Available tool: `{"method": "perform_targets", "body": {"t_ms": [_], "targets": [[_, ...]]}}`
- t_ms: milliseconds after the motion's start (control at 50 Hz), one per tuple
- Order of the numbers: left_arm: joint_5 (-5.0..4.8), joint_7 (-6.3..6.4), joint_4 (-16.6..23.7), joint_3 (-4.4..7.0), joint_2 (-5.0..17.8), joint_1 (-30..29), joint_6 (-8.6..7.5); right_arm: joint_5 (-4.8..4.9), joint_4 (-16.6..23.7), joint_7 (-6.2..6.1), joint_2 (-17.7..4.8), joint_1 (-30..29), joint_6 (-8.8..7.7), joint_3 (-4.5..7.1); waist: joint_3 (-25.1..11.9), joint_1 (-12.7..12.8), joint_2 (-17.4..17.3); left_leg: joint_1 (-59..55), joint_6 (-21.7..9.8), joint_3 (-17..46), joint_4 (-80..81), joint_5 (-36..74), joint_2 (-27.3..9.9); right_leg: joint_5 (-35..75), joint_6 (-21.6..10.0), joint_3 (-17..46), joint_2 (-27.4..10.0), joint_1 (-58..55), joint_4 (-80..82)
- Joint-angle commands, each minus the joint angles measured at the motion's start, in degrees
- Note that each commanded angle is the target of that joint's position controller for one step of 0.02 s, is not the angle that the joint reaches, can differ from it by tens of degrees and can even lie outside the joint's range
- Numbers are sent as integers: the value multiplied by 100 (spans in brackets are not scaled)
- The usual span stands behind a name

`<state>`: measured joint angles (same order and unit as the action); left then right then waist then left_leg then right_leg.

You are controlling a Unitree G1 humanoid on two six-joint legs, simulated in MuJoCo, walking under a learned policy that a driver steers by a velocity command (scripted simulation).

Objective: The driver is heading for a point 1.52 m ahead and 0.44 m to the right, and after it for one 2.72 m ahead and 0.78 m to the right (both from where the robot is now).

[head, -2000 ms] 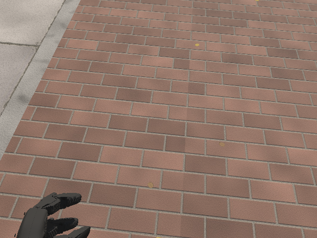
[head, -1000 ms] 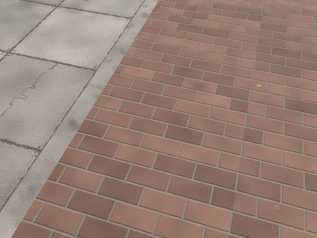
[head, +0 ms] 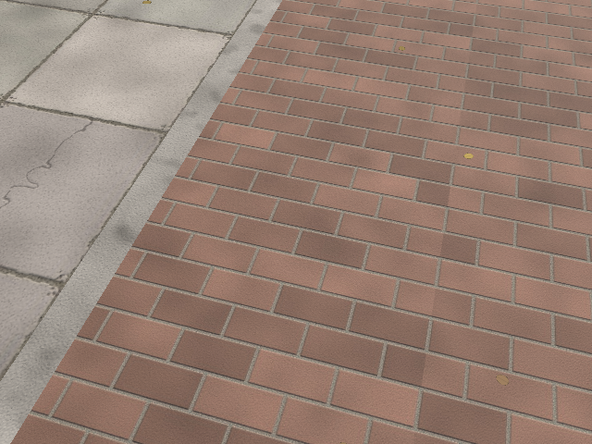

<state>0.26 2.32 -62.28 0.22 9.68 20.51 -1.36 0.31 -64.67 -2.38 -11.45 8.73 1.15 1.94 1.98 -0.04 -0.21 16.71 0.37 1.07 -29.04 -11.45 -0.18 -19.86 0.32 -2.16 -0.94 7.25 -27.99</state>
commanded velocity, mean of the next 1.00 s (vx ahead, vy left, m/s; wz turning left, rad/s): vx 0.09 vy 0.00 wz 0.00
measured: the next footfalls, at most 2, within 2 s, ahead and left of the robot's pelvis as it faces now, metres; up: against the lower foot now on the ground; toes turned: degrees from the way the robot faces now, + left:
right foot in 1.08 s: +0.24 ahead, -0.10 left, +0.00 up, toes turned -3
left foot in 1.92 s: +0.24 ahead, +0.13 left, +0.00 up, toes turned +1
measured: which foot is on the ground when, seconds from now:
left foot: down 0.00-1.00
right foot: down 0.00-0.74, up 0.76-1.00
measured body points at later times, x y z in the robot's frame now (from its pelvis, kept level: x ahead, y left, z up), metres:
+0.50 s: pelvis +0.00 -0.01 +0.00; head +0.02 -0.01 +0.45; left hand -0.04 +0.22 -0.15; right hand +0.04 -0.25 -0.16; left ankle +0.04 +0.12 -0.74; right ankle -0.05 -0.12 -0.74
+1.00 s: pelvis +0.11 +0.04 +0.01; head +0.14 +0.05 +0.46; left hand +0.21 +0.29 -0.14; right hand +0.09 -0.20 -0.14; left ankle +0.07 +0.12 -0.74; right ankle +0.15 -0.11 -0.70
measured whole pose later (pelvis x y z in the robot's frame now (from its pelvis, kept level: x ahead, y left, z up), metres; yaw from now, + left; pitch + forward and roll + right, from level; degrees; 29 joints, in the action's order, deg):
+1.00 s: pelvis +0.11 +0.04 +0.01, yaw +0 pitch +1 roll +0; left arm -1.2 2.0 -54.7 3.4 12.6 10.1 -2.4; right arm -0.9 -64.0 -1.2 -9.3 18.5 -4.0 0.6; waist 1.5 -1.4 1.9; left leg 6.6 -2.9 -4.2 -20.8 -15.1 2.0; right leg -16.7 0.2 0.2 -3.6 26.8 -45.7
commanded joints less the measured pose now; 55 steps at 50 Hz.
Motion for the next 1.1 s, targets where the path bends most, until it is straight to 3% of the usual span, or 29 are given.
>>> {"method": "perform_targets", "body": {"t_ms": [20,480,500,520,560,600,620,660,700,720,740,760,780,800,820,840,880,900,960,1000,1040,1060,1080,1100], "targets": [[-2,12,41,84,489,562,-20,1,133,-21,-560,81,-33,77,90,-2,54,-709,-246,140,307,896,-145,622,-78,118,-121,891,688],[-12,2,52,109,393,754,-25,11,76,-54,-497,288,-33,63,146,-4,59,-714,-195,116,304,958,-157,734,-118,142,-108,868,737],[-20,8,-9,109,361,873,-16,10,22,-54,-432,386,-29,48,23,4,100,-756,-192,10,263,360,-64,150,-155,124,-79,815,805],[-54,25,-17,148,459,906,3,34,9,-55,-443,413,-26,60,125,15,217,-597,-193,-174,70,-562,110,-736,-273,220,-99,890,898],[-121,66,107,260,791,892,6,58,122,-31,-462,229,-103,91,564,131,652,299,-216,-491,-628,-1817,345,-2491,-722,1014,-617,958,1350],[-184,71,187,413,1171,888,-90,90,367,77,-318,-141,-315,55,1052,240,1090,1208,-321,-426,-1670,-1277,6,-2903,-1310,2330,-1717,830,1951],[-157,61,220,419,1115,851,-155,119,455,132,-319,-263,-412,57,1210,239,1025,1600,-399,-275,-1956,-1385,-198,-2533,-1434,2561,-1952,675,2009],[-162,4,299,416,994,715,-232,193,577,210,-354,-285,-565,71,1218,142,887,1795,-527,-170,-1568,-1738,-398,-1607,-1290,2244,-1861,263,1794],[-231,-51,391,418,1001,405,-206,214,319,262,-337,386,-650,131,862,-226,675,130,-512,-664,-257,-889,-44,-962,-945,1316,-1280,800,1293],[-195,-65,432,408,1009,377,-185,167,66,256,-422,918,-624,219,595,-382,552,-855,-404,-853,-67,-279,294,2,-809,975,-942,1170,750],[-166,-64,505,371,945,203,-204,119,-70,248,-641,1540,-597,327,263,-669,174,-1559,-484,-325,204,30,23,1291,-555,476,-562,1426,-430],[-88,-27,706,262,542,201,-261,97,-98,212,-1391,2204,-588,502,-187,-778,-1348,-2458,-1116,1753,898,733,-1288,795,-28,-289,240,2510,-2460],[-125,-13,718,215,358,270,-331,-36,-140,250,-1268,2475,-635,399,-629,-738,-1575,-2520,-1749,3470,1531,1929,-2222,-1382,69,364,482,2856,-3916],[-264,-36,669,274,481,346,-345,-41,17,225,-988,1947,-709,283,-293,-395,-895,-2114,-1775,2957,1315,2466,-2340,-1362,-26,804,191,3053,-4732],[-254,-64,651,288,551,250,-330,-13,211,225,-814,1383,-728,218,-155,-207,-549,-1718,-1563,2043,1177,2833,-2067,-967,-106,738,-52,3002,-4831],[-184,-60,636,337,598,135,-312,-3,321,241,-704,1019,-700,162,-63,-75,-322,-1416,-1300,1344,1207,2993,-1738,-593,-170,616,-245,2901,-4481],[-144,-41,637,429,658,22,-207,-42,335,212,-374,857,-629,32,39,63,-472,-988,-961,523,1344,3187,-1219,-22,-180,401,-394,2431,-3709],[-149,-55,632,414,523,5,-159,-101,295,180,-302,934,-617,-20,7,120,-506,-911,-923,276,1316,3516,-1068,194,-145,338,-376,2205,-3263],[-143,-29,810,308,258,-549,-104,-157,289,68,-654,876,-579,-26,-89,127,-523,-752,-1008,-75,1121,4120,-938,427,15,177,-239,1617,-1601],[-130,-18,874,303,396,-772,-46,-94,268,46,-902,944,-516,34,-278,51,-571,-801,-1120,58,977,4098,-1093,499,62,69,-140,1277,-1057],[-126,-27,808,324,507,-691,24,30,273,58,-854,812,-467,43,-282,168,-528,-615,-1071,149,871,3469,-1126,1149,-43,23,-100,753,-418],[-69,-25,757,351,594,-637,48,96,243,75,-780,833,-456,40,-223,230,-405,-486,-926,153,790,2856,-998,1654,-154,46,-82,437,35],[2,-2,722,411,815,-575,68,78,171,97,-699,1038,-465,43,-215,209,-125,-366,-707,106,671,2066,-780,2599,-276,297,-263,78,263],[2,31,734,474,1111,-517,79,-50,164,111,-611,1248,-486,44,-327,33,294,-126,-462,-129,450,1006,-404,3870,-426,625,-614,-366,101]]}}
Velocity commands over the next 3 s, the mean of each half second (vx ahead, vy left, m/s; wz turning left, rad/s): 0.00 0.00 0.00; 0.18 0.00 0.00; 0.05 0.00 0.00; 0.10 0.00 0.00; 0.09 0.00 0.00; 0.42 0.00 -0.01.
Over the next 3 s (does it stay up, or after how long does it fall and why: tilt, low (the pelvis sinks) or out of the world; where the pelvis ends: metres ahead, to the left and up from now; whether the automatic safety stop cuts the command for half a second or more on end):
stays up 0.45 0.00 -0.01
